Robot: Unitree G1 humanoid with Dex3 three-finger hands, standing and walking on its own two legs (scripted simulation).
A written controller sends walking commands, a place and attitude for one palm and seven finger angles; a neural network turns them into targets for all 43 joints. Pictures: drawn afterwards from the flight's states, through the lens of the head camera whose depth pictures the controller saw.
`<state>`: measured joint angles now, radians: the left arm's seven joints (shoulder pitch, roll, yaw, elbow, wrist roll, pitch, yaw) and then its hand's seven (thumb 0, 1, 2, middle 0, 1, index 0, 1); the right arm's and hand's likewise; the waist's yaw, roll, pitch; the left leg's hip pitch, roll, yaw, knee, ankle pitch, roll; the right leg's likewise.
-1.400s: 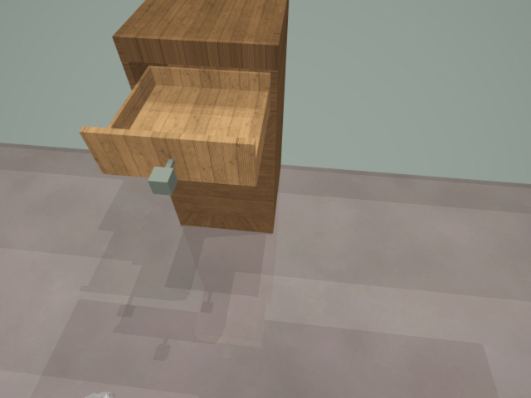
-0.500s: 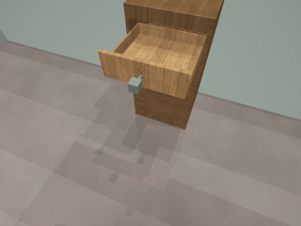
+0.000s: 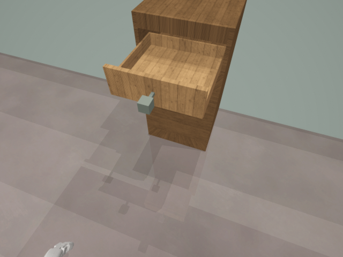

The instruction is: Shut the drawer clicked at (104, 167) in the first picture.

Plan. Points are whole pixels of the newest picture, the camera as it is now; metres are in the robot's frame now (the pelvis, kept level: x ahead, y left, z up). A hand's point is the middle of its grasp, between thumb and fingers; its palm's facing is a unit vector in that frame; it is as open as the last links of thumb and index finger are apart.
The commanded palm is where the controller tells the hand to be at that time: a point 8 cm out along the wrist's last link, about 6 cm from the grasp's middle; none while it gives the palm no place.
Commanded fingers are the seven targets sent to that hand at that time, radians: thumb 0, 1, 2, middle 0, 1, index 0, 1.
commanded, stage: look at it before walking up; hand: left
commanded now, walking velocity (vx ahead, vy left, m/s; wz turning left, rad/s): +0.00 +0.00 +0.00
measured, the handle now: (148, 100) +0.61 +0.11 -0.05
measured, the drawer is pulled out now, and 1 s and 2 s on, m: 0.30 0.30 0.30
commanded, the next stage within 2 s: turn to face it in 0.14 s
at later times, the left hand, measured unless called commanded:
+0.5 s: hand out of the picture +0.10 +0.23 -0.17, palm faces -0.08 -0.95 -0.30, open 7.4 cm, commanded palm none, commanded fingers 0.00 0.90 0.90 -0.20 -0.30 -0.20 -0.30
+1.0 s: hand out of the picture +0.09 +0.19 -0.18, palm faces -0.16 -0.96 -0.23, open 7.4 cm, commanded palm none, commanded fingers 0.00 0.90 0.90 -0.20 -0.30 -0.20 -0.30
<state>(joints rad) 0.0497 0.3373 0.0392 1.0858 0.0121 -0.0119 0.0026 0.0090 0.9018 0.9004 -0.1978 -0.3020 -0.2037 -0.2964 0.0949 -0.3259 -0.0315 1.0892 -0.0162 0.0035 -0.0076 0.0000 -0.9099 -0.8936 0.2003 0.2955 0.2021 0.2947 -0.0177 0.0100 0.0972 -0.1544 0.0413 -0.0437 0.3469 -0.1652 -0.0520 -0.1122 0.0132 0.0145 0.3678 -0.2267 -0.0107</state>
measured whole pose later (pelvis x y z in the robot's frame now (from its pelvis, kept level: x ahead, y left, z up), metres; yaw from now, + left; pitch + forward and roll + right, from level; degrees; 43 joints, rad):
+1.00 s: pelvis -0.02 +0.00 -0.01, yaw -13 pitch +0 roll -1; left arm 0.14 0.24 0.09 0.97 0.02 0.06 0.00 0.01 0.90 0.90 -0.20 -0.30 -0.20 -0.30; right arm 0.19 -0.17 -0.04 0.99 -0.04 0.02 -0.04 0.00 -0.91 -0.89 0.20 0.30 0.20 0.29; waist 0.01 -0.01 0.13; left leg -0.24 0.10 0.05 0.49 -0.24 -0.03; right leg -0.34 0.02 -0.01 0.82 -0.48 0.01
